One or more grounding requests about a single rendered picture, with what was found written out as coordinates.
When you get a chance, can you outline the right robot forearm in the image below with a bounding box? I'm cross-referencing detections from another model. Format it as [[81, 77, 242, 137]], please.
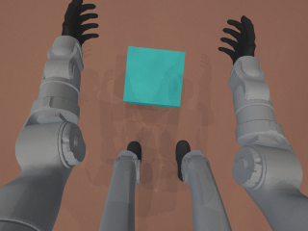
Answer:
[[228, 56, 303, 178]]

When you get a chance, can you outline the carton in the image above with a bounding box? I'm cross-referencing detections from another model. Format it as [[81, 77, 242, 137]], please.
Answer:
[[123, 46, 186, 108]]

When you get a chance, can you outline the left robot forearm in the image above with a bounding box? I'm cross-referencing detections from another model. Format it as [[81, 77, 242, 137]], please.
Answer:
[[15, 35, 84, 164]]

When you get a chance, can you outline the right robot foot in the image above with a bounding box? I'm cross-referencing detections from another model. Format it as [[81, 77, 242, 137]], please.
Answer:
[[175, 140, 191, 182]]

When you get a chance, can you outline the robot left hand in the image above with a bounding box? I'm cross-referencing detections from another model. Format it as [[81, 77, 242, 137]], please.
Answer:
[[62, 0, 99, 47]]

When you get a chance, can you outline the robot right upper arm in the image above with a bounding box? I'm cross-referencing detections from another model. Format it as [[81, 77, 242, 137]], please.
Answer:
[[231, 143, 308, 231]]

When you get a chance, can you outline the robot left shin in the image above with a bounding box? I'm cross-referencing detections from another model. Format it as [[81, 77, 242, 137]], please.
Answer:
[[113, 150, 138, 168]]

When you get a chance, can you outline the robot right hand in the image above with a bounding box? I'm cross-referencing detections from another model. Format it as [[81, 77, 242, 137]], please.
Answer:
[[218, 15, 256, 65]]

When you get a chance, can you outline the robot left upper arm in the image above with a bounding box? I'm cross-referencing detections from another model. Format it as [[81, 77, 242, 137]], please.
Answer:
[[0, 121, 87, 231]]

